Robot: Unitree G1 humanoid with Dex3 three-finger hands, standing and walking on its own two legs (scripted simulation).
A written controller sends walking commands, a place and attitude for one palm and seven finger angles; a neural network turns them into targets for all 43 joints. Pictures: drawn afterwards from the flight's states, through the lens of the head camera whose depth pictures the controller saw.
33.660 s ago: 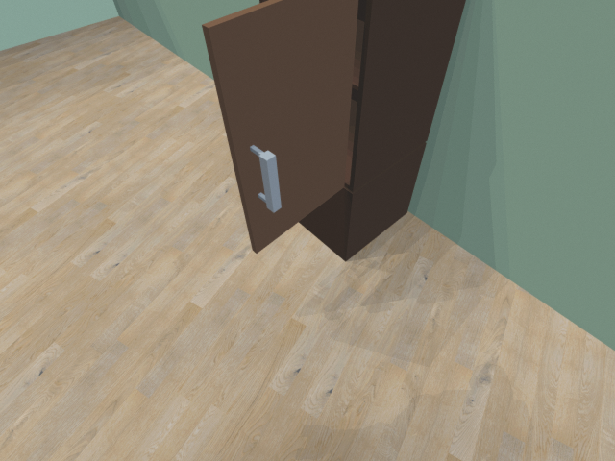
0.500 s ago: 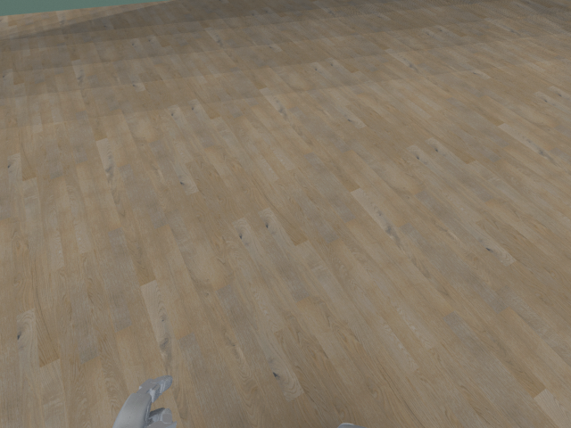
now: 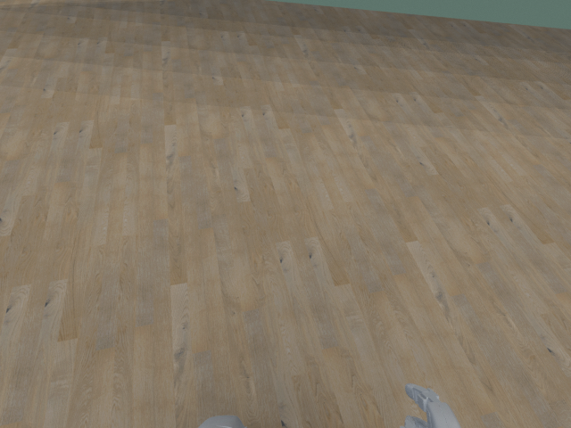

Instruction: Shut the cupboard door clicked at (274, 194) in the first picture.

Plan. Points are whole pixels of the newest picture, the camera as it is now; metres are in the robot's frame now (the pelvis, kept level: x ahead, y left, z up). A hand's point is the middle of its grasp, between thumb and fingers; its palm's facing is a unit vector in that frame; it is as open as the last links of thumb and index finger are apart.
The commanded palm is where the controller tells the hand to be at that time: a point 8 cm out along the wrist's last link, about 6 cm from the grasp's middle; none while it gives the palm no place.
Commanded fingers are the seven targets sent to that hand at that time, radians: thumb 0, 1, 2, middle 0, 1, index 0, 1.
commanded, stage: turn to face it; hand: left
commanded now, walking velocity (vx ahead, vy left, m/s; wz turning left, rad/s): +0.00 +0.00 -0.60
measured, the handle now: out of the picture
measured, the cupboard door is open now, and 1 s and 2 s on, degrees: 64 64 64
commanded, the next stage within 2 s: none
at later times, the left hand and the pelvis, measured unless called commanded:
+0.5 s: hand out of the picture +0.10 +0.17 -0.15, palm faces -0.21 -0.94 -0.26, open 7.4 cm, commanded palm none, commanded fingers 0.00 0.90 0.90 -0.20 -0.30 -0.20 -0.30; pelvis +0.01 -0.03 +0.02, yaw -16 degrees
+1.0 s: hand (235, 350) +0.25 +0.12 -0.14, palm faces -0.55 -0.80 -0.23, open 7.4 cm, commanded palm none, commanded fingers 0.00 0.90 0.90 -0.20 -0.30 -0.20 -0.30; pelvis +0.03 +0.01 +0.01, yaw -35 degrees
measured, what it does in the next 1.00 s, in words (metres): steps on the spot, turning right: right foot, then left foot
